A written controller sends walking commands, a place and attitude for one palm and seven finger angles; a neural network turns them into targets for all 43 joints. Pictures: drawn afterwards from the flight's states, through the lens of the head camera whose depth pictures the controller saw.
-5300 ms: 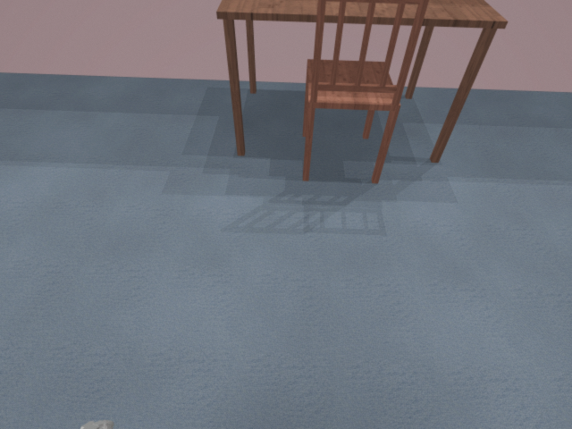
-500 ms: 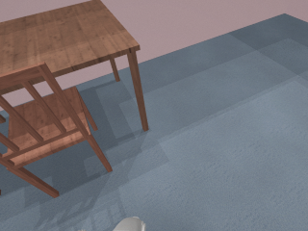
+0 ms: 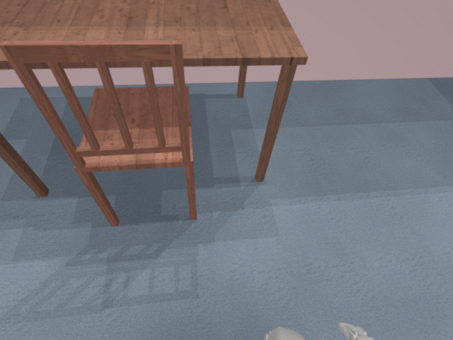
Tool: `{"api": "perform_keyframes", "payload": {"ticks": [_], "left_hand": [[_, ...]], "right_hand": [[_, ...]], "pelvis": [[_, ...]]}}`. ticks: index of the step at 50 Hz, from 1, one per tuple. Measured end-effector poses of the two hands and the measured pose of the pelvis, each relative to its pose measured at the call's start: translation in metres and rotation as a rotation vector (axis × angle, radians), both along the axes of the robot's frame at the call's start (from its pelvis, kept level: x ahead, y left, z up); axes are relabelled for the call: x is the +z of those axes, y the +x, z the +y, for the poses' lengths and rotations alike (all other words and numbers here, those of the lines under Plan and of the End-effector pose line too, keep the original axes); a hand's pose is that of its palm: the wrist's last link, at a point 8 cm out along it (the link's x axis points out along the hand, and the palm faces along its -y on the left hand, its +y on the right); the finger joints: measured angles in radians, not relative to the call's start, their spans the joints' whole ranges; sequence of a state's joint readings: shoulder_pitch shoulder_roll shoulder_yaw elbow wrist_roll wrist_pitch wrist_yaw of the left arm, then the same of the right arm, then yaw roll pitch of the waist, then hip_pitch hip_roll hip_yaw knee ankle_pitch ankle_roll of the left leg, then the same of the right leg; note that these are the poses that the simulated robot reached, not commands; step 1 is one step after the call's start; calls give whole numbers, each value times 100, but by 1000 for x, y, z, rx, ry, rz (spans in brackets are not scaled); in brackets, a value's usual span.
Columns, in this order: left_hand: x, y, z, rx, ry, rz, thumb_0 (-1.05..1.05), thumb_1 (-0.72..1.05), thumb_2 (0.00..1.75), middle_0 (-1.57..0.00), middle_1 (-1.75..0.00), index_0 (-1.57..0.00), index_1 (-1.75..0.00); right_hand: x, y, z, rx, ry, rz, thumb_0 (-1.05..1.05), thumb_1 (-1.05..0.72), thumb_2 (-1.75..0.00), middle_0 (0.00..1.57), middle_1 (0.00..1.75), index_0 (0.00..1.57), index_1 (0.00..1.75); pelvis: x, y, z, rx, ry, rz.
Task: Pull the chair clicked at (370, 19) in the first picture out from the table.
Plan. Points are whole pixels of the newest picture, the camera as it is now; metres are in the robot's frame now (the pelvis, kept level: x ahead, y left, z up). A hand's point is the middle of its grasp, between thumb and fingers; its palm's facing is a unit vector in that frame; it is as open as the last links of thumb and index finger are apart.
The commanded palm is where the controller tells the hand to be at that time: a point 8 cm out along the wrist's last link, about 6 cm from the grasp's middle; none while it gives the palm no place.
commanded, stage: turn to face it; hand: left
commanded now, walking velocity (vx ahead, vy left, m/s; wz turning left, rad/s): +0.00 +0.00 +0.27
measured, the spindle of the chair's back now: (117, 110) +0.66 +0.37 -0.07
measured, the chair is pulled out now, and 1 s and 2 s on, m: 0.00 0.00 0.00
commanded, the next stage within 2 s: take the last steps up to it in 0.20 s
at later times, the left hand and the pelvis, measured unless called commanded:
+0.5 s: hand out of the picture +0.03 +0.16 -0.14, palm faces +0.20 -0.95 -0.26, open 7.3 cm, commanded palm none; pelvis +0.01 -0.04 +0.01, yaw +10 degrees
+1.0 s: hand out of the picture +0.08 +0.25 -0.17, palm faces +0.23 -0.96 -0.18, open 7.4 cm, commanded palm none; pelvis +0.11 +0.07 +0.01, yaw +11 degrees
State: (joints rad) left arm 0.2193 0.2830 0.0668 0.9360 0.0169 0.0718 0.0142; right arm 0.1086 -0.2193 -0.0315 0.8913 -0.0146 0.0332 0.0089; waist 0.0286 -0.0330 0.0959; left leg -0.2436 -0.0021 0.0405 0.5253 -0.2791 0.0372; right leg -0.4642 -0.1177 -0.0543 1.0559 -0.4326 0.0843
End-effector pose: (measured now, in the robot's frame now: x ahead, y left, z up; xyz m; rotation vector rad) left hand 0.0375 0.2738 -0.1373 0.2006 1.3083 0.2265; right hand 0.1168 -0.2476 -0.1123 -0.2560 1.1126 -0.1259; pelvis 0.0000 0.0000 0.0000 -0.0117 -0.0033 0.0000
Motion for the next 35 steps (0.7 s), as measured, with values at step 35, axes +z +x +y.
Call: {"api": "perform_keyframes", "payload": {"ticks": [35], "left_hand": [[13, -119, -49, 283, -63, 158, 0, 91, 90, -20, -30, -20, -30]], "right_hand": [[-13, 39, 28, 191, 59, 126, 1, -91, -90, 20, 30, 20, 30]], "pelvis": [[9, 32, 4, 206, 29, 12]]}}
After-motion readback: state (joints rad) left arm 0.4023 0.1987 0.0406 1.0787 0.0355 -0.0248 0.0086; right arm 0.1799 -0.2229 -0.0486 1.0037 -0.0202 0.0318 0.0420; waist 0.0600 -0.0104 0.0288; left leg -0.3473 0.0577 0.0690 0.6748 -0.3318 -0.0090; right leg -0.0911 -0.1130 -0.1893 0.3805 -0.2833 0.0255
